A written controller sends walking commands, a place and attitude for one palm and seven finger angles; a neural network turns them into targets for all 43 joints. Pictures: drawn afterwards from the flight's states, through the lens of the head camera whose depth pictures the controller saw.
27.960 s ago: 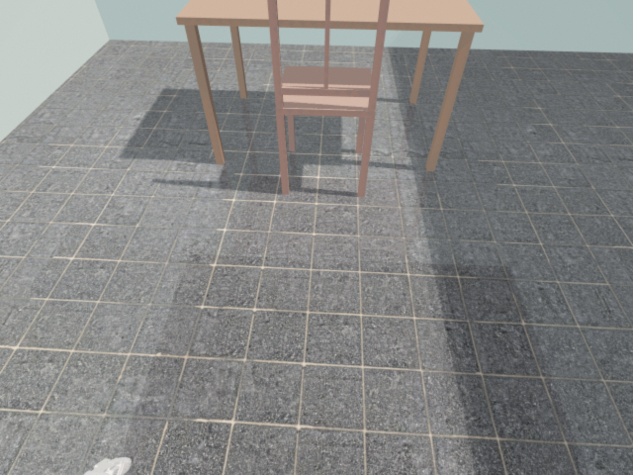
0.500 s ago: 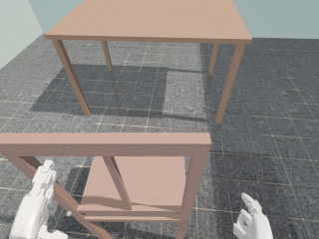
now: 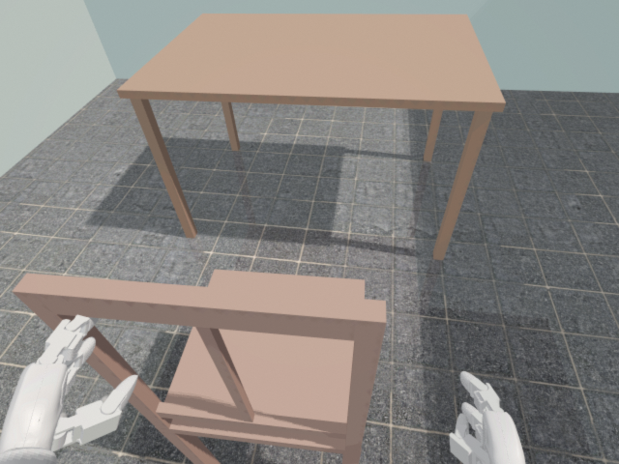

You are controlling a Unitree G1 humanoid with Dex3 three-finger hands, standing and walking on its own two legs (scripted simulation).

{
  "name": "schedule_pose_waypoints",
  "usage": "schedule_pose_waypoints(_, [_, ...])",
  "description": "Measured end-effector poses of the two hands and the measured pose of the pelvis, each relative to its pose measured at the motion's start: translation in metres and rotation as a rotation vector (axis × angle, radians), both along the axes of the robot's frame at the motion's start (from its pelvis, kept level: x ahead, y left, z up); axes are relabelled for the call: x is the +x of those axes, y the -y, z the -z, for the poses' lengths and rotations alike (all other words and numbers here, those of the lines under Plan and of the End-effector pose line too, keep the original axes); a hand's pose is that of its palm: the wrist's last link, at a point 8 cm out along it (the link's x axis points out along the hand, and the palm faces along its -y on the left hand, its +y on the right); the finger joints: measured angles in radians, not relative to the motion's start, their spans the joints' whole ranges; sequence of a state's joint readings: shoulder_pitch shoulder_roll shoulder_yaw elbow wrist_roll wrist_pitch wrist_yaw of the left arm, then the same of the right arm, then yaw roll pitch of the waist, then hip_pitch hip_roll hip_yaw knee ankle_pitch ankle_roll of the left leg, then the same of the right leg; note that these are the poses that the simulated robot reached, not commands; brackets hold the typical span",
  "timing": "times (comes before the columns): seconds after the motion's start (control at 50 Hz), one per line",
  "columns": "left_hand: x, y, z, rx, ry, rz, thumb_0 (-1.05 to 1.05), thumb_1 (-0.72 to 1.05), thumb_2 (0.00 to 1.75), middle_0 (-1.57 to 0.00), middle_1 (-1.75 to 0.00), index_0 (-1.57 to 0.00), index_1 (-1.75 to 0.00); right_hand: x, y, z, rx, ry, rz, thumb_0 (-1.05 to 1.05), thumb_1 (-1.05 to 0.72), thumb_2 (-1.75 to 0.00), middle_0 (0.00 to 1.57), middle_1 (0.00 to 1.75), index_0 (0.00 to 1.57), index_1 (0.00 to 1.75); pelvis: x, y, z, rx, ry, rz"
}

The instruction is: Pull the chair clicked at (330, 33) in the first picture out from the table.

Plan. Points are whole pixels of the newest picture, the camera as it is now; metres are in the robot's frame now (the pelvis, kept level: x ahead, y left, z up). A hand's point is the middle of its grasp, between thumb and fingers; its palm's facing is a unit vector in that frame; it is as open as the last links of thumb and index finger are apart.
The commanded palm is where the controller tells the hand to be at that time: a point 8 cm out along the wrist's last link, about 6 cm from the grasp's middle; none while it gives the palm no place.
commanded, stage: draw the hand back to the body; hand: left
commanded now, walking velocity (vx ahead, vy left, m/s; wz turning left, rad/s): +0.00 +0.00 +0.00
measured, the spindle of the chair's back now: (231, 378) +0.24 +0.16 -0.06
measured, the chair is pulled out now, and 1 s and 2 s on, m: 0.67 0.68 0.70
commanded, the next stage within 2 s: step back with the hand held close in 0.46 s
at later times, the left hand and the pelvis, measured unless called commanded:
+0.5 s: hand (96, 394) +0.16 +0.26 +0.08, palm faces +0.31 -0.80 -0.51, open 6.8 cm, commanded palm +0.13 +0.30 +0.18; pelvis +0.00 +0.00 +0.00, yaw +0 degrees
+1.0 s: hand (79, 428) +0.12 +0.25 +0.08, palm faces +0.14 -0.82 -0.55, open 6.8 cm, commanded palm +0.08 +0.30 +0.18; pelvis -0.06 +0.00 +0.00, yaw -1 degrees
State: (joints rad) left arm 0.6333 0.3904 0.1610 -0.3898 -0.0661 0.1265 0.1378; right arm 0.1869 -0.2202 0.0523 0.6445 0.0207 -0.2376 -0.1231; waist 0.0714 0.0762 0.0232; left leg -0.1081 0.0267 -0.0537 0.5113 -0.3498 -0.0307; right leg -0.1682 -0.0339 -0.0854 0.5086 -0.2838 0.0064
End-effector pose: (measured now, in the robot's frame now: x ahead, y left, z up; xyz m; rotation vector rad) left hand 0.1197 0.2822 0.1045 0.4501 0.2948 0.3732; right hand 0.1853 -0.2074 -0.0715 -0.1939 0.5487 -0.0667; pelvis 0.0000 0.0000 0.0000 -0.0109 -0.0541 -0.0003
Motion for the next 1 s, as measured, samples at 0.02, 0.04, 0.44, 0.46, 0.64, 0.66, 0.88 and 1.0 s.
schedule_pose_waypoints(0.02, [0.000,-0.001,-0.001,0.004,-0.004,-0.006,0.01,0.49,0.70,-0.25,-0.26,-0.27,-0.23,0.001,0.000,0.000,0.000,-0.001,-0.005,0.01,-0.90,-0.90,0.20,0.30,0.21,0.29,0.000,0.001,0.000,0.001,0.001,-0.001])
schedule_pose_waypoints(0.04, [0.001,-0.002,-0.001,0.009,-0.007,-0.010,0.01,0.52,0.72,-0.25,-0.27,-0.28,-0.24,0.001,0.001,0.001,0.000,-0.003,-0.010,0.01,-0.90,-0.90,0.20,0.30,0.21,0.29,0.001,0.001,0.000,0.001,0.002,-0.001])
schedule_pose_waypoints(0.44, [0.004,-0.008,-0.005,0.039,-0.018,-0.050,0.02,0.89,0.90,-0.26,-0.33,-0.36,-0.33,-0.003,0.008,0.007,-0.006,-0.027,-0.032,0.01,-0.90,-0.90,0.20,0.30,0.21,0.29,0.000,0.005,-0.001,0.006,0.005,-0.003])
schedule_pose_waypoints(0.46, [0.004,-0.008,-0.005,0.039,-0.018,-0.049,0.02,0.89,0.90,-0.26,-0.33,-0.36,-0.33,-0.003,0.008,0.007,-0.006,-0.026,-0.032,0.01,-0.90,-0.90,0.20,0.30,0.21,0.29,0.000,0.005,-0.001,0.006,0.005,-0.003])
schedule_pose_waypoints(0.64, [0.004,-0.012,-0.005,0.033,-0.017,-0.028,0.02,0.89,0.90,-0.26,-0.33,-0.36,-0.34,-0.005,0.004,0.006,0.004,-0.034,-0.025,0.01,-0.90,-0.90,0.20,0.30,0.21,0.29,-0.005,0.003,-0.001,0.005,0.008,0.004])
schedule_pose_waypoints(0.66, [0.005,-0.014,-0.006,0.032,-0.017,-0.022,0.02,0.89,0.90,-0.26,-0.33,-0.37,-0.34,-0.007,0.004,0.006,0.004,-0.047,-0.018,0.01,-0.90,-0.90,0.20,0.30,0.21,0.29,-0.008,0.003,-0.002,0.005,0.006,0.006])
schedule_pose_waypoints(0.88, [-0.003,-0.015,-0.008,0.063,-0.034,0.069,0.02,0.90,0.90,-0.24,-0.32,-0.33,-0.33,-0.040,0.018,0.002,-0.039,-0.130,0.079,0.01,-0.90,-0.90,0.20,0.30,0.21,0.29,-0.042,-0.002,-0.003,0.015,-0.026,0.021])
schedule_pose_waypoints(1.0, [-0.023,-0.010,-0.010,0.084,-0.029,0.152,0.02,0.90,0.90,-0.24,-0.32,-0.35,-0.34,-0.069,0.022,0.004,-0.068,-0.160,0.107,0.01,-0.90,-0.90,0.20,0.30,0.21,0.29,-0.061,-0.001,0.000,0.010,-0.034,0.011])
